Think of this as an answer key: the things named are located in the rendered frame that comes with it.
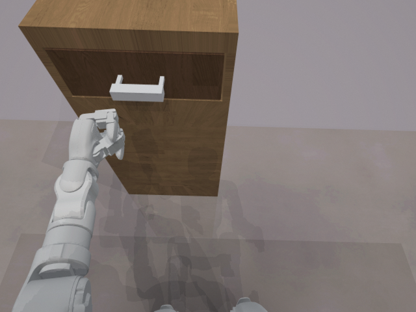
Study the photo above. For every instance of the drawer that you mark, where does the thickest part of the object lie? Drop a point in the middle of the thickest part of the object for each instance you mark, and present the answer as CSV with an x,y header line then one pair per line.
x,y
187,75

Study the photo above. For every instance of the cabinet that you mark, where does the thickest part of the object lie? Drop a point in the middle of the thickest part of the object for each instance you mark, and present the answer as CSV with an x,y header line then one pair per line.
x,y
174,147

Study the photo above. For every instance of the left robot shin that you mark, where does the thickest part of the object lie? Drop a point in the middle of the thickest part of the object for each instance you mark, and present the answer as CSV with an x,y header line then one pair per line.
x,y
166,307

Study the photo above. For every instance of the robot shin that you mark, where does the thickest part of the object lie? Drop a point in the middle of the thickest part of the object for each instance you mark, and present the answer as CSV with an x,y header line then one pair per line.
x,y
241,300
166,307

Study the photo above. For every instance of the right robot shin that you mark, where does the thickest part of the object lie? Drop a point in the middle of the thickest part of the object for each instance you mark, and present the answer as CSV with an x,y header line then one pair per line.
x,y
241,300

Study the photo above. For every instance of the left robot forearm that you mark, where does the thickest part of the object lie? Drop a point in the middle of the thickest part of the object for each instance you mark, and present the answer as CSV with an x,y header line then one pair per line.
x,y
65,251

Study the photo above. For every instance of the robot left hand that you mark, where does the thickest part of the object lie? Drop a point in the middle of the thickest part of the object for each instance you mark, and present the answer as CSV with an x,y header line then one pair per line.
x,y
87,143

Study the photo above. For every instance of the handle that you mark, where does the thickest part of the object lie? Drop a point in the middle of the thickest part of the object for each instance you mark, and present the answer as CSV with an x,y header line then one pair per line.
x,y
134,92

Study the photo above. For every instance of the left robot upper arm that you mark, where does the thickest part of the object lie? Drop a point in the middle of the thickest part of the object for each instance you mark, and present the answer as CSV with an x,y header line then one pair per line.
x,y
65,294

